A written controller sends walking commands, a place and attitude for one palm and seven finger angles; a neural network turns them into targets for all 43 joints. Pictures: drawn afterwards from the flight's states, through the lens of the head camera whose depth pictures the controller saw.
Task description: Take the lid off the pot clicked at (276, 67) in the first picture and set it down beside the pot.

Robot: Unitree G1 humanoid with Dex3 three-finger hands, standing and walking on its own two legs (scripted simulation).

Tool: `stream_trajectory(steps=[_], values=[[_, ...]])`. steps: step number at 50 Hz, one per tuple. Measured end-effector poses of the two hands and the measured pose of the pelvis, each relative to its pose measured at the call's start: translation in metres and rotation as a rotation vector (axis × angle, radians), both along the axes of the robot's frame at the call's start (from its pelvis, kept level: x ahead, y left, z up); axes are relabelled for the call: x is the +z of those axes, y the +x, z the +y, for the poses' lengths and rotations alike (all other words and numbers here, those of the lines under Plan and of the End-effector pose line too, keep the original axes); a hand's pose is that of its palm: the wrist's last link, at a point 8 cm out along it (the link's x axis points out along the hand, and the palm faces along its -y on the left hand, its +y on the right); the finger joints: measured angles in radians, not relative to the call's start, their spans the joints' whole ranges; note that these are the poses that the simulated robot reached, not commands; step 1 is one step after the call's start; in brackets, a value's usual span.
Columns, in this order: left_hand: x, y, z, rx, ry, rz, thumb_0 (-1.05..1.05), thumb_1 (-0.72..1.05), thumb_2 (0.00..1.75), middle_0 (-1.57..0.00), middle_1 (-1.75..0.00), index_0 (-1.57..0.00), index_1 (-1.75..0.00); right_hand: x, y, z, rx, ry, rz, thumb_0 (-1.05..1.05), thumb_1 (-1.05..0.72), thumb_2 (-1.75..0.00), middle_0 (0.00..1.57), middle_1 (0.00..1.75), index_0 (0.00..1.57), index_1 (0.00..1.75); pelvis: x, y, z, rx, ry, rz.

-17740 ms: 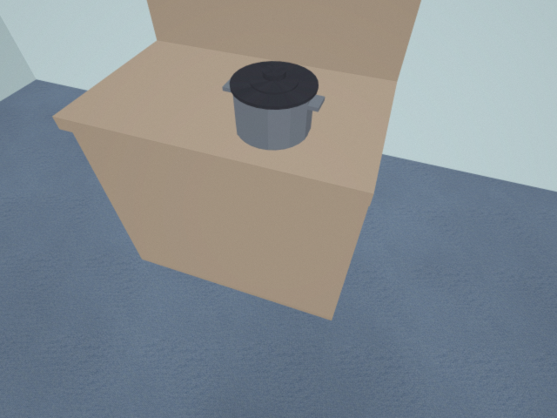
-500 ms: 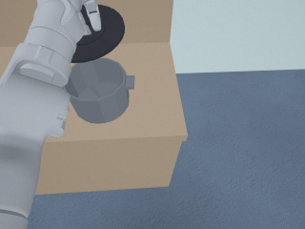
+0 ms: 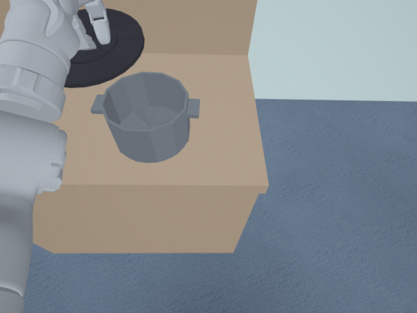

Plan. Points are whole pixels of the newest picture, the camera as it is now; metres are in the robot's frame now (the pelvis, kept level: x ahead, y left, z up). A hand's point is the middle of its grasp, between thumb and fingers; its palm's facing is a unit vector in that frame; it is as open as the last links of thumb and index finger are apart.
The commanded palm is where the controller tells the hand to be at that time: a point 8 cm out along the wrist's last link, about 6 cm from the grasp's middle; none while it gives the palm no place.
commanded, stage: move the lid sideways beside the pot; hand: left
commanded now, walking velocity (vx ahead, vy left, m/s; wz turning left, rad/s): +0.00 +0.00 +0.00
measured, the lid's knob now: (80, 31) +0.55 +0.19 +0.23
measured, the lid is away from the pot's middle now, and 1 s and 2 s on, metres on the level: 0.08 0.20 0.22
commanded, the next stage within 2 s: lower the lid onto the table in 1.36 s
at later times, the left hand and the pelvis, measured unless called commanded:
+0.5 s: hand (42, 29) +0.52 +0.24 +0.25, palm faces -0.28 -0.12 -0.95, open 4.9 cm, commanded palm +0.54 +0.24 +0.32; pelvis +0.00 +0.02 +0.00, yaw +0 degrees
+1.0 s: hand (3, 37) +0.50 +0.29 +0.25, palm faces -0.29 -0.14 -0.95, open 4.8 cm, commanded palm +0.53 +0.29 +0.32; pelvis +0.00 +0.01 +0.00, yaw -1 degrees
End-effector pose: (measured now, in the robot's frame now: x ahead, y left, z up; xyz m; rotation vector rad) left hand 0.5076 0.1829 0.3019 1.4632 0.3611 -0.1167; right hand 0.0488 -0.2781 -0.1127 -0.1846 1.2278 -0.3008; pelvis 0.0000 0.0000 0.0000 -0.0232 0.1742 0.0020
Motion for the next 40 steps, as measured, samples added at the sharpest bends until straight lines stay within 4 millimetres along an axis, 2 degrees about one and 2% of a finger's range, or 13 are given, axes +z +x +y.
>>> stream_trajectory(steps=[6, 23, 40], values=[[-0.001, 0.003, 0.014, 0.005, 0.013, -0.004, -0.06, 0.35, 0.81, -0.35, -0.93, -0.96, -1.19, -0.001, -0.004, 0.007, -0.008, -0.004, 0.005, 0.01, -0.91, -0.90, 0.20, 0.30, 0.20, 0.30, -0.001, 0.000, 0.007, -0.003, -0.002, 0.005], [0.004, 0.007, 0.053, 0.055, 0.017, -0.011, -0.06, 0.35, 0.81, -0.35, -0.93, -0.96, -1.19, -0.004, -0.039, 0.021, -0.041, 0.012, 0.107, 0.01, -0.91, -0.90, 0.20, 0.30, 0.20, 0.30, -0.001, 0.003, 0.016, -0.002, -0.008, 0.025], [0.001, -0.002, 0.086, 0.117, 0.023, 0.003, -0.06, 0.35, 0.81, -0.35, -0.93, -0.96, -1.19, 0.001, -0.033, 0.012, -0.043, -0.015, 0.082, 0.01, -0.91, -0.90, 0.20, 0.30, 0.20, 0.30, -0.001, 0.001, 0.012, -0.005, -0.012, 0.016]])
